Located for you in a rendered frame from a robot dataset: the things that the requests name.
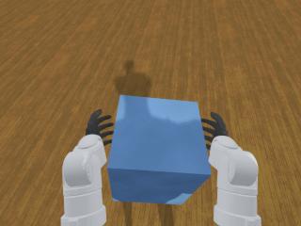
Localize carton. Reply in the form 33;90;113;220
107;94;212;205

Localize robot left forearm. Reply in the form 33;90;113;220
60;134;107;226

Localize robot right forearm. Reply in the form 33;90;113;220
208;136;261;226

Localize robot right hand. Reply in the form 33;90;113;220
200;112;229;150

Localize robot left hand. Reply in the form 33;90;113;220
85;109;114;146

